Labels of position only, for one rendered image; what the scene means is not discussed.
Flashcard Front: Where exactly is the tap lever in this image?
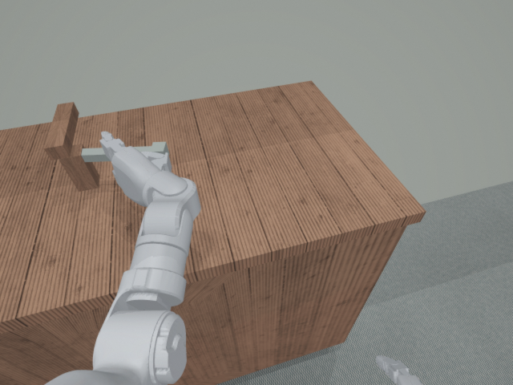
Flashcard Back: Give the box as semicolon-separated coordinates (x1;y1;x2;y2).
81;142;169;162

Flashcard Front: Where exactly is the robot left hand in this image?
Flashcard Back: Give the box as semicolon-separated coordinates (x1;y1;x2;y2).
100;132;172;207

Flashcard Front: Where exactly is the robot left upper arm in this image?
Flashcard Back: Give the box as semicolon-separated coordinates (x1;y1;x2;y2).
44;310;187;385

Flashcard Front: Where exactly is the counter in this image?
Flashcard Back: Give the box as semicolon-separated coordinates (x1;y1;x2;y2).
0;81;426;385

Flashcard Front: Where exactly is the robot right hand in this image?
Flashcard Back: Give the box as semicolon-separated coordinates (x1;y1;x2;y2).
376;355;422;385

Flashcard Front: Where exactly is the left robot forearm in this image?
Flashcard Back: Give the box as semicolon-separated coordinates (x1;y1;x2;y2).
93;171;201;368

